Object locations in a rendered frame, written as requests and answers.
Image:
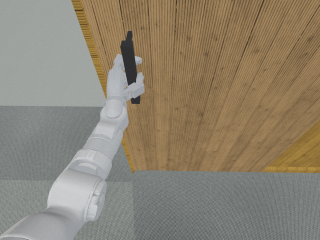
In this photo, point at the robot left upper arm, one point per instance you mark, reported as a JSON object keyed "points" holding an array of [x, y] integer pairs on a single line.
{"points": [[77, 197]]}

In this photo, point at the wardrobe door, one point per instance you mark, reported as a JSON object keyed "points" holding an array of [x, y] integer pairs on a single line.
{"points": [[229, 85], [305, 152]]}

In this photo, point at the robot left forearm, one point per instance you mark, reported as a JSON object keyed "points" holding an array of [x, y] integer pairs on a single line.
{"points": [[102, 145]]}

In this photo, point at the handle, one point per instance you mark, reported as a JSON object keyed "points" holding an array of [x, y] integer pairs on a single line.
{"points": [[128, 55]]}

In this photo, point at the robot left hand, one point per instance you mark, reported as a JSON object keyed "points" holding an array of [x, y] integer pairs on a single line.
{"points": [[117, 81]]}

